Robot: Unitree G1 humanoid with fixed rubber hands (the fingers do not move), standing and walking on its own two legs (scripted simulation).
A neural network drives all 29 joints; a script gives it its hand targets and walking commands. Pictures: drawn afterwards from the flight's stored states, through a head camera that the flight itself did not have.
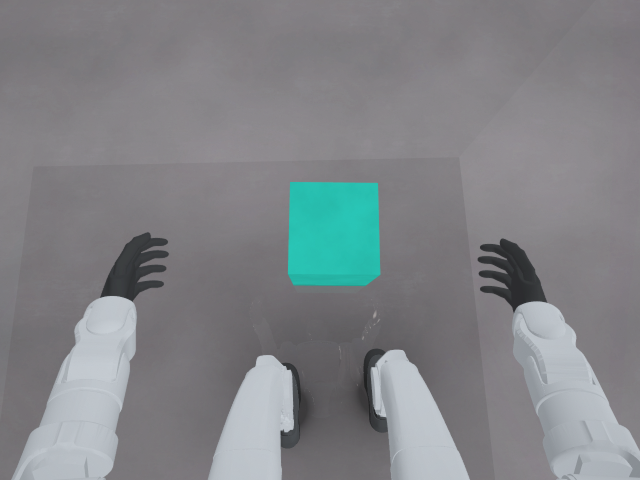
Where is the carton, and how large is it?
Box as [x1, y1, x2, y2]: [288, 182, 379, 285]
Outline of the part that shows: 290,182 288,274 293,284 365,285 379,274 377,183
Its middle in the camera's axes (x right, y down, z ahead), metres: +0.04 -0.01 +0.98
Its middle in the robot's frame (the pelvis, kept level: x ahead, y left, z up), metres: +0.49 -0.02 -0.58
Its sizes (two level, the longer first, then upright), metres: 0.210 0.200 0.250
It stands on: the floor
